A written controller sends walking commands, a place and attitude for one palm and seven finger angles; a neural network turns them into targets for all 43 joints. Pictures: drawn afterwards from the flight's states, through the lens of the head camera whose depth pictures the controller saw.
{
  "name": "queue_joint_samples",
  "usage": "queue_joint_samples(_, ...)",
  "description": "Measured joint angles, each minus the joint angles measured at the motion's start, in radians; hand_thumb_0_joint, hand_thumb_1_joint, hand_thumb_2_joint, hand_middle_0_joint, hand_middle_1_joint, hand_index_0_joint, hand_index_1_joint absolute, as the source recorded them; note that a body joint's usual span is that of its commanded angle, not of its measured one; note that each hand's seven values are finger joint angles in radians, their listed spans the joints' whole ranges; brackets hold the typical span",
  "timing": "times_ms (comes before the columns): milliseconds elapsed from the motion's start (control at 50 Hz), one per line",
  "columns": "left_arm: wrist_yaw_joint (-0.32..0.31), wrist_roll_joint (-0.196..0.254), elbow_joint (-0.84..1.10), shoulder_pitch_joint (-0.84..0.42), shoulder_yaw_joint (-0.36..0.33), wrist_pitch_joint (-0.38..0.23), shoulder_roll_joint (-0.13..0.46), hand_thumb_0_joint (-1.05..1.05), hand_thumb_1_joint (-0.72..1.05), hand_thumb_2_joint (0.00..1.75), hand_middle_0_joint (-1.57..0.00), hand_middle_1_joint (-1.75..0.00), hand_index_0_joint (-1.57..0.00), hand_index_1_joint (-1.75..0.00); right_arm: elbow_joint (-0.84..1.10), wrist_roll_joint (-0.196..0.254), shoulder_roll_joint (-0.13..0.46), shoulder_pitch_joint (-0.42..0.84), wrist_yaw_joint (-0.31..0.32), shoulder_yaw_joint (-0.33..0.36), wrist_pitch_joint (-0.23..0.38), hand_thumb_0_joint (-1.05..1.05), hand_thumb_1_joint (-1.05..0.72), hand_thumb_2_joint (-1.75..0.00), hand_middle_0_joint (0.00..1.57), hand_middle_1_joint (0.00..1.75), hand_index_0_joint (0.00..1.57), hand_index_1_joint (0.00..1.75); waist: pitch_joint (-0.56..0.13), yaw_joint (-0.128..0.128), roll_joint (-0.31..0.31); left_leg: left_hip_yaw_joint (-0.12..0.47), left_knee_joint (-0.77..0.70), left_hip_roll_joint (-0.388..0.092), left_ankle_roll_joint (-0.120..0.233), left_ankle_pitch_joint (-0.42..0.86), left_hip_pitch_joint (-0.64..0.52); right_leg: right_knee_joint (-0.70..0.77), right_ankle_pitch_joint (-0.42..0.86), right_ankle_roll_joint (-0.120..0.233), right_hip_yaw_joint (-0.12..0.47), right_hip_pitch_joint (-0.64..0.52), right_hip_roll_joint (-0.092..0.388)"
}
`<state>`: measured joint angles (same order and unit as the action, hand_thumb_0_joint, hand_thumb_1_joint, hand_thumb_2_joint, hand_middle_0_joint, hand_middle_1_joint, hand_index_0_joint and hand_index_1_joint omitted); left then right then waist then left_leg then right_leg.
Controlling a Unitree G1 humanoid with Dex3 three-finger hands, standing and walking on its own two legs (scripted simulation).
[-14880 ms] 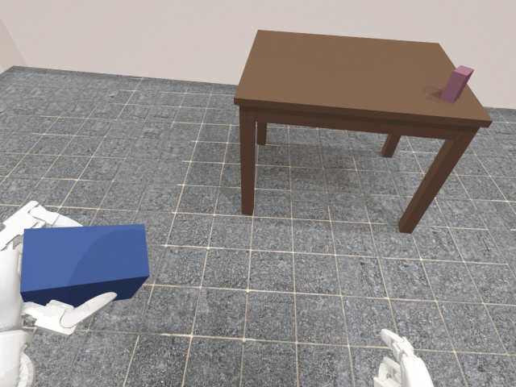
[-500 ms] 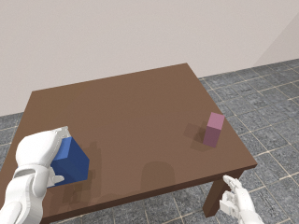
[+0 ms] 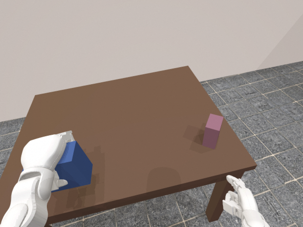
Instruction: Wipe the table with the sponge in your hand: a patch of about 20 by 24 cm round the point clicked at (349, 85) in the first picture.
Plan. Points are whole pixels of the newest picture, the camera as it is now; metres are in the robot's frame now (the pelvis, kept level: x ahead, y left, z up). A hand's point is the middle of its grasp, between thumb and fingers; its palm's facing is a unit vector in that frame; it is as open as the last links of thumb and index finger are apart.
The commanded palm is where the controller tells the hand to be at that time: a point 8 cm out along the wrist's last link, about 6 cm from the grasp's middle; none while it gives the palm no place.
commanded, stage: move the sponge above the wiping area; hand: left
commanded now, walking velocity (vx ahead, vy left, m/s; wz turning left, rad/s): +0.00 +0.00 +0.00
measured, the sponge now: (65, 171) +0.21 +0.29 +0.05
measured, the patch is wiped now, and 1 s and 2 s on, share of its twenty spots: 0.00 0.00 0.00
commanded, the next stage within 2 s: none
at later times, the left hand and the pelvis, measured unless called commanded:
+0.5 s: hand (67, 159) +0.23 +0.28 +0.07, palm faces +0.01 -0.09 -1.00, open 10.2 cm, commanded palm +0.20 +0.27 +0.13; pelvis +0.01 +0.01 +0.00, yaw -1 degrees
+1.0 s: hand (72, 161) +0.24 +0.28 +0.05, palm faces -0.04 -0.10 -0.99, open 10.2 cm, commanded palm +0.22 +0.27 +0.11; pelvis +0.01 +0.01 +0.00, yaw +0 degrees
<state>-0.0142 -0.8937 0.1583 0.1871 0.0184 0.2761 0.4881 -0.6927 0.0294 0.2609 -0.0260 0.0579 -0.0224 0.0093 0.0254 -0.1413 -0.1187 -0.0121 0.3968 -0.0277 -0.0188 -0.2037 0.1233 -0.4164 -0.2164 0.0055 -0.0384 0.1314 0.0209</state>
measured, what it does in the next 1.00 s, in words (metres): stands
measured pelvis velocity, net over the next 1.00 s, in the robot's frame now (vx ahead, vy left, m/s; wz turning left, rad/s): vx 0.01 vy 0.01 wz -0.01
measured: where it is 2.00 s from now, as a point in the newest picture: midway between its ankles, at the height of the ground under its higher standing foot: outside the picture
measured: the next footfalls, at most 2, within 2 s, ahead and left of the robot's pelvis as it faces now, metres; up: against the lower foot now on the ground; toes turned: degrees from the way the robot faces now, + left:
none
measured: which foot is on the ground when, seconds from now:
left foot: down 0.00-1.00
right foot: down 0.00-1.00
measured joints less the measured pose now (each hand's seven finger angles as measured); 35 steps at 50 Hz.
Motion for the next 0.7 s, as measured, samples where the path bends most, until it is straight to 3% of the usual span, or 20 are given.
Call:
queue_joint_samples(420, -0.028, -0.028, -0.063, -0.040, 0.036, -0.010, -0.031, -0.01, -0.50, 1.02, -0.71, -1.32, -0.74, -1.33, -0.006, -0.002, -0.003, -0.011, 0.001, 0.009, 0.012, 0.01, -0.90, -0.90, 0.20, 0.30, 0.20, 0.30, -0.001, 0.006, 0.016, -0.005, 0.002, 0.003, 0.004, -0.007, 0.007, 0.000, -0.003, -0.003, 0.007, 0.008, 0.002)
queue_joint_samples(700, -0.045, -0.042, -0.093, -0.040, 0.072, 0.035, -0.055, -0.01, -0.50, 1.02, -0.71, -1.32, -0.74, -1.33, -0.009, 0.001, -0.007, -0.014, -0.005, 0.004, 0.002, 0.01, -0.90, -0.90, 0.20, 0.30, 0.20, 0.31, -0.007, 0.004, 0.020, -0.005, 0.004, 0.010, 0.010, -0.015, 0.009, 0.001, -0.010, -0.009, 0.008, 0.008, 0.009)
